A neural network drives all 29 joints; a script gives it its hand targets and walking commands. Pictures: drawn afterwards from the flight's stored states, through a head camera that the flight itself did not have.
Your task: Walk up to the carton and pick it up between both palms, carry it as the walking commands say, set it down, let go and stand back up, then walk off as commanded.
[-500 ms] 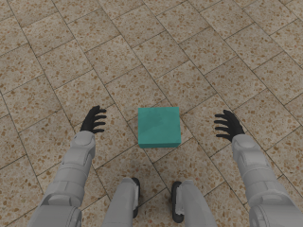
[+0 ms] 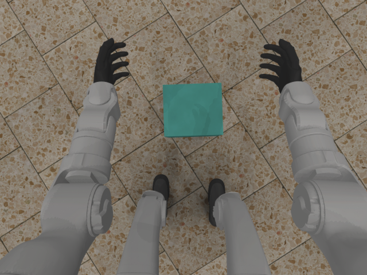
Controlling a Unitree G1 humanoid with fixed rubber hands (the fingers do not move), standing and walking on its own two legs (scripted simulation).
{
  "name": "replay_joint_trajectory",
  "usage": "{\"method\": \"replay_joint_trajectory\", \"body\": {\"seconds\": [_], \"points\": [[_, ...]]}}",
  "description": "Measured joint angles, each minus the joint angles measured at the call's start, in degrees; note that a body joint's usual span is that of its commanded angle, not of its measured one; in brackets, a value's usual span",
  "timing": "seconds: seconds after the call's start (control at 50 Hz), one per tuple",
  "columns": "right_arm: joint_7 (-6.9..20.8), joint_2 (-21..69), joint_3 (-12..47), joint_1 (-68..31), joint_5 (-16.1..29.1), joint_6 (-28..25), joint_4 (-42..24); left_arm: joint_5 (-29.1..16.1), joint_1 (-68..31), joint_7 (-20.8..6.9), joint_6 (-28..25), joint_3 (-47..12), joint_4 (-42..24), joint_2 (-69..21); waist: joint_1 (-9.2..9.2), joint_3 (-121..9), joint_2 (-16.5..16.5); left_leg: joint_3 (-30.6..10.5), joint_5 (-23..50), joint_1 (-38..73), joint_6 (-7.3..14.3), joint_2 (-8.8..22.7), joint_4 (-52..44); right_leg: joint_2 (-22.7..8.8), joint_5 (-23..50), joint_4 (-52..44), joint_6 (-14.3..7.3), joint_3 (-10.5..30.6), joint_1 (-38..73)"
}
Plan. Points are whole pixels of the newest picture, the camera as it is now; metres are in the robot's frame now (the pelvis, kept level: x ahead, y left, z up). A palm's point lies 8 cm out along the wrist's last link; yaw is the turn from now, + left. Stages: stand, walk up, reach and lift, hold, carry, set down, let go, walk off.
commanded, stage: reach and lift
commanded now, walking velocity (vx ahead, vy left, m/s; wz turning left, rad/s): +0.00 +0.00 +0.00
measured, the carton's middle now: (192, 112) +0.48 -0.01 -0.59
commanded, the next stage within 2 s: none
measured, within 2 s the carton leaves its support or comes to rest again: neither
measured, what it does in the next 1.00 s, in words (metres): lowers itself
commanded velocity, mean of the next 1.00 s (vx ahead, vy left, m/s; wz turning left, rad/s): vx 0.00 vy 0.00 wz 0.00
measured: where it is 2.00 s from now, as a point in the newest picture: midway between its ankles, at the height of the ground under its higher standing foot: (188, 208)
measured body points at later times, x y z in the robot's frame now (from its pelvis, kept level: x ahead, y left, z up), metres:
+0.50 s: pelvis -0.02 +0.00 -0.08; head +0.32 +0.00 +0.21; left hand +0.51 +0.17 -0.23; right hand +0.50 -0.18 -0.24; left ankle +0.07 +0.14 -0.65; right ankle +0.05 -0.11 -0.65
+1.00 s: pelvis -0.04 +0.00 -0.21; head +0.33 -0.01 +0.05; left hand +0.50 +0.17 -0.39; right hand +0.50 -0.19 -0.39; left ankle +0.07 +0.13 -0.65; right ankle +0.05 -0.11 -0.65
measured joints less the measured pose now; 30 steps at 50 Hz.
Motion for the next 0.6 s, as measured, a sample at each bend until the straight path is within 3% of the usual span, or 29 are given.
{"method": "replay_joint_trajectory", "body": {"seconds": [0.3, 0.6], "points": [[0.0, 0.0, -4.4, -4.2, -1.0, -1.7, 0.5, 2.3, -3.7, -0.7, -1.3, 3.9, 0.0, 0.0, 0.0, -0.5, 0.0, 0.0, 0.2, -8.8, 0.0, 0.0, 2.5, 0.4, 0.4, 2.1, 0.0, 0.8, -8.7], [-1.3, -0.4, -4.9, -11.7, -1.9, 0.8, 3.7, 2.9, -10.3, 1.0, -0.1, 4.3, 0.7, 0.0, 0.0, -0.5, 0.0, 0.0, -8.1, -28.0, -0.3, -0.1, 27.8, 0.6, -7.8, 27.4, 0.0, 1.4, -27.9]]}}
